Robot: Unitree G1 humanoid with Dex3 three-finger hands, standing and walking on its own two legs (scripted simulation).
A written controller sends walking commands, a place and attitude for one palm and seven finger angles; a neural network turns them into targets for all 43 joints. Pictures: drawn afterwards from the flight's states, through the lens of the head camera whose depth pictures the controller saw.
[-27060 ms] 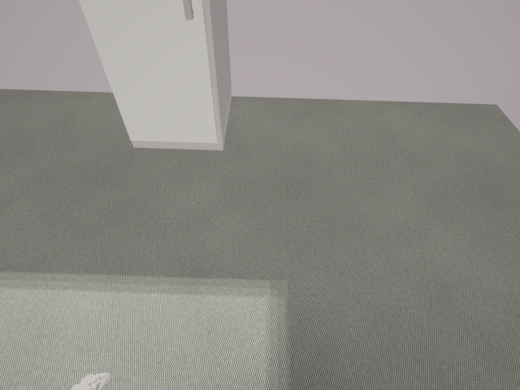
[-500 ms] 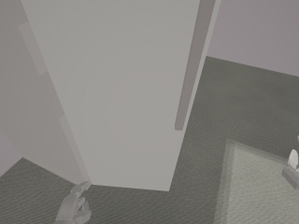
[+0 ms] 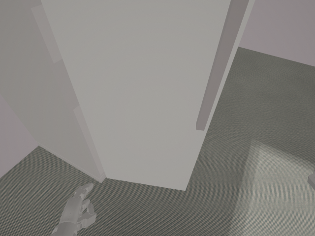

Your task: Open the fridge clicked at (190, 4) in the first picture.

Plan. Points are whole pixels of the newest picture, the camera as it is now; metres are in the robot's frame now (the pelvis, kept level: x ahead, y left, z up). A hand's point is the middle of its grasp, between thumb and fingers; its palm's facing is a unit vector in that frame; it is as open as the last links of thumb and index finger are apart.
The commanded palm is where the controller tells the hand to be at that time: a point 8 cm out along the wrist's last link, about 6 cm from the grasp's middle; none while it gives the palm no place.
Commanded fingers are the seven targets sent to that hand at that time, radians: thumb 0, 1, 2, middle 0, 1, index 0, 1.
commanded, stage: step back with the hand held close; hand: right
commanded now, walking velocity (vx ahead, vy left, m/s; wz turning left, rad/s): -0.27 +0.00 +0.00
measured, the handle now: (217, 62) +0.48 -0.13 +0.22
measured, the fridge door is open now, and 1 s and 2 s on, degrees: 70 70 70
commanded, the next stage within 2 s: stop stepping back and stand still in 1.16 s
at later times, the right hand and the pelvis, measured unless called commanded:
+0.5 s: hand out of the picture +0.12 -0.29 +0.15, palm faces +0.48 +0.75 -0.47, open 7.4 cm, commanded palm +0.05 -0.32 +0.17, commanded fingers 0.00 -0.90 -0.90 0.20 0.30 0.20 0.30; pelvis -0.07 -0.01 -0.01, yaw -3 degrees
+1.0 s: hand out of the picture +0.05 -0.30 +0.17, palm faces +0.50 +0.76 -0.41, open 7.4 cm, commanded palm +0.00 -0.32 +0.17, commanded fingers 0.00 -0.90 -0.90 0.20 0.30 0.20 0.30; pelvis -0.14 -0.01 +0.00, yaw -1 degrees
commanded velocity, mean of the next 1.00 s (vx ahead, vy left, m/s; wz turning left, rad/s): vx -0.33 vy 0.00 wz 0.04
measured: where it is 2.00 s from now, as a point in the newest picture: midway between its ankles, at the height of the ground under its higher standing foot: outside the picture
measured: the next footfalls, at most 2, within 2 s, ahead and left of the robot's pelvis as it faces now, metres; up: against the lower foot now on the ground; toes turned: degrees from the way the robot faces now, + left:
left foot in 1.04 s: -0.20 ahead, +0.12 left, +0.00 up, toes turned +0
left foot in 1.38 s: -0.22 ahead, +0.07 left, +0.00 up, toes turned +4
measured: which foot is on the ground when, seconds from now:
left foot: down 0.00-0.78, up 0.80-1.00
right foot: down 0.00-1.00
